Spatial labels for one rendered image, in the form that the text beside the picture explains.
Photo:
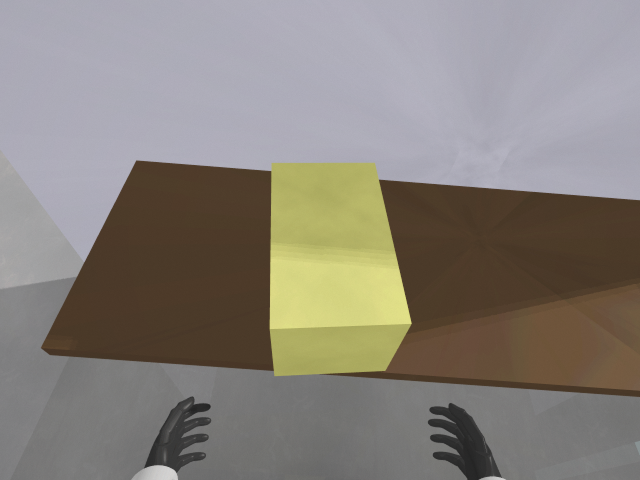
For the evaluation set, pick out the robot left hand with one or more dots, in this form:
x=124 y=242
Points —
x=169 y=444

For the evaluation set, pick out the carton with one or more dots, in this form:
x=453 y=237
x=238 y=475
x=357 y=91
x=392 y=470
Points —
x=337 y=302

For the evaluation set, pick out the robot right hand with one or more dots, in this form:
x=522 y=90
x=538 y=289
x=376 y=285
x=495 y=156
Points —
x=475 y=460

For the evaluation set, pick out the table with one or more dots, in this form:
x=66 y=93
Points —
x=504 y=288

